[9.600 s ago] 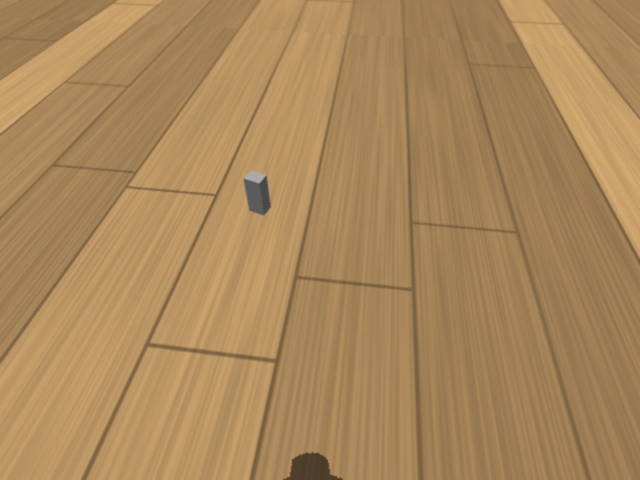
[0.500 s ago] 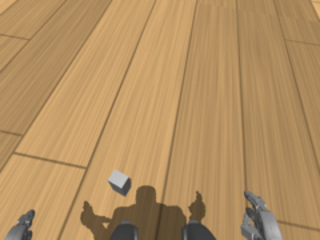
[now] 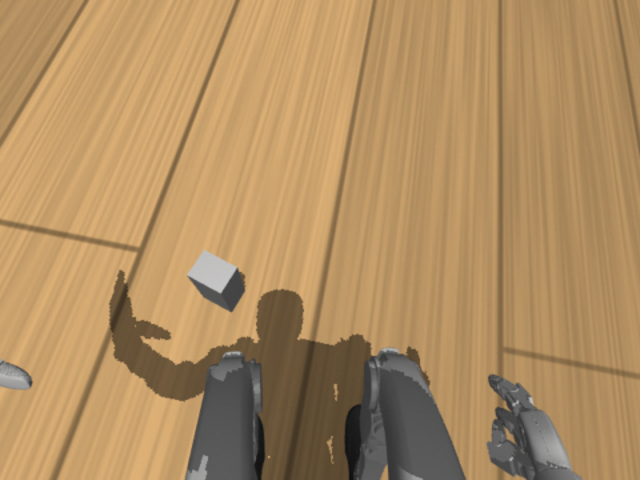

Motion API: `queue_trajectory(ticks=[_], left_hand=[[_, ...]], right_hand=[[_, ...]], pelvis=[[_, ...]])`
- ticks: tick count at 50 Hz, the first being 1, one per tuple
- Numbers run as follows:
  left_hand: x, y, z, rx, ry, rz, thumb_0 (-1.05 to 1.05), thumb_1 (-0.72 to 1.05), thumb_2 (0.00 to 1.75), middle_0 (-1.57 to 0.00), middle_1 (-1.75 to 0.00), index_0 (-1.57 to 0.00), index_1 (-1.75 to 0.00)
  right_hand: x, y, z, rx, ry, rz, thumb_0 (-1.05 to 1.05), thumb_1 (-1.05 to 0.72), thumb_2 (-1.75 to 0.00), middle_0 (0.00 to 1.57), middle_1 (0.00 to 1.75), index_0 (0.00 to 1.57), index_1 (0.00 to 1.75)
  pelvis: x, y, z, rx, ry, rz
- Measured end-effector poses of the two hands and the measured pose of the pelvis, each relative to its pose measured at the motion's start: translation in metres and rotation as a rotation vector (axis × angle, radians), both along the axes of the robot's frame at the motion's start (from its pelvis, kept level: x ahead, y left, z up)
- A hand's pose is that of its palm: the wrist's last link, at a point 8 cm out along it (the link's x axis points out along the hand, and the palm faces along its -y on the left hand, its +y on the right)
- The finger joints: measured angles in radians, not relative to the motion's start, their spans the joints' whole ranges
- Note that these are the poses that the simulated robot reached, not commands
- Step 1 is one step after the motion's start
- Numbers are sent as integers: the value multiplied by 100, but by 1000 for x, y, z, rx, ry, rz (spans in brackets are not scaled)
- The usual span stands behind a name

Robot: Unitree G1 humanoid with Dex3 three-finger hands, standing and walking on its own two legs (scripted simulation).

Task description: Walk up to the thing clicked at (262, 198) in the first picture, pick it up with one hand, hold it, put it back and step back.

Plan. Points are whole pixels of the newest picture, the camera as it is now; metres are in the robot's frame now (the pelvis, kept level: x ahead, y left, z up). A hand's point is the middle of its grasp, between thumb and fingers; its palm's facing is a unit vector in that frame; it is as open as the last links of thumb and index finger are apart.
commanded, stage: go down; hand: left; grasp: from the side
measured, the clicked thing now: (219, 283) +0.46 +0.19 -0.45
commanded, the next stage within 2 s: approach in 1.44 s
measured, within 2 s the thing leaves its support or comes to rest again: neither
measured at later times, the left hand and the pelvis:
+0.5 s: hand (9, 290) +0.36 +0.40 -0.10, palm faces +0.18 -0.98 -0.12, open 17.3 cm; pelvis -0.03 +0.00 -0.09, yaw -2 degrees
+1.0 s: hand (18, 282) +0.38 +0.41 -0.13, palm faces +0.18 -0.98 -0.10, open 17.2 cm; pelvis -0.04 +0.00 -0.15, yaw -3 degrees
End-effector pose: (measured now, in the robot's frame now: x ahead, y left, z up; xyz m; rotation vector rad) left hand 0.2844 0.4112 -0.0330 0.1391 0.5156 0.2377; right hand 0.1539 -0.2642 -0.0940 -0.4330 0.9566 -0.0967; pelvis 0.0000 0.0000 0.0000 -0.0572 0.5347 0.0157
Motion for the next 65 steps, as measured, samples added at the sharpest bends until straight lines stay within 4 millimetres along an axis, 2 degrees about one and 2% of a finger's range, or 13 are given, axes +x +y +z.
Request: queue_trajectory(ticks=[7,16,28,39,54,65], left_hand=[[13,15,-18,-6,-88,-11,-1,-57,8,-6,-10,-6,-10],[38,24,-46,-26,-183,-43,-1,-51,6,-5,-8,-6,-7],[48,38,-62,-29,-246,-50,-1,-49,6,-4,-6,-5,-5],[58,40,-81,-43,-308,-52,-1,-47,6,-4,-5,-4,-5],[66,46,-91,-37,-336,-63,-1,-47,9,-3,-7,-3,-7],[72,45,-106,-51,-356,-71,-1,-47,10,-3,-8,-3,-7]], right_hand=[[-19,-4,-30,-23,45,20,1,-89,-90,21,31,20,30],[-37,-11,-62,-68,95,31,1,-90,-90,21,30,20,30],[-47,-9,-92,-82,126,40,0,-91,-91,21,30,20,30],[-56,-16,-121,-97,160,66,0,-91,-91,21,30,20,30],[-77,-19,-143,-98,222,49,0,-91,-91,21,30,20,30],[-80,-19,-151,-108,248,47,0,-91,-91,21,30,20,30]], pelvis=[[-13,-2,-30,-9,22,-4],[-22,1,-67,-29,38,-13],[-27,5,-98,-43,39,-15],[-34,3,-128,-44,26,-19],[-36,3,-150,-51,22,-23],[-34,5,-160,-61,19,-26]])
